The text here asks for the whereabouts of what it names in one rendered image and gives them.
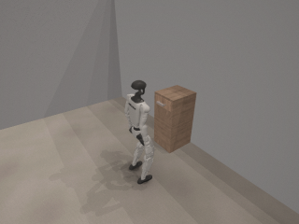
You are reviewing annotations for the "robot left forearm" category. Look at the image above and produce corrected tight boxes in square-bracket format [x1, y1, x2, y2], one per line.
[124, 113, 133, 125]

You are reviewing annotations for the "right robot thigh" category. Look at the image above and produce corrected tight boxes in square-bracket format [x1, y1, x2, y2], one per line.
[138, 134, 155, 162]

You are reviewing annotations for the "cabinet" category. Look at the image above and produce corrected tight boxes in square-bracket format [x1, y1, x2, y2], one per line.
[154, 85, 197, 153]

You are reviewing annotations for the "robot right forearm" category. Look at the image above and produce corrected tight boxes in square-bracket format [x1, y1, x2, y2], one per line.
[140, 125, 150, 147]

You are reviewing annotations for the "handle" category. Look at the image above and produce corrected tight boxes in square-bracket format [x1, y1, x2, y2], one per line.
[156, 101, 166, 107]

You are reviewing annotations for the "drawer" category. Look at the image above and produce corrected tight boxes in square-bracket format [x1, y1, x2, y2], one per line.
[155, 94, 172, 112]

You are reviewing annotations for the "robot left upper arm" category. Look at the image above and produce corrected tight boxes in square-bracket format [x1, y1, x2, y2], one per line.
[124, 94, 134, 115]

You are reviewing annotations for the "robot left shin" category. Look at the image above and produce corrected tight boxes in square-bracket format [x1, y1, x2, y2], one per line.
[132, 142, 144, 166]

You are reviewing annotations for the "right robot hand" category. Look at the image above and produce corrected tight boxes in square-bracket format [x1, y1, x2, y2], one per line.
[145, 146, 153, 159]

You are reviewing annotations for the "robot right upper arm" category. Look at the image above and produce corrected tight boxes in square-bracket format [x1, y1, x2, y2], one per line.
[139, 103, 150, 130]

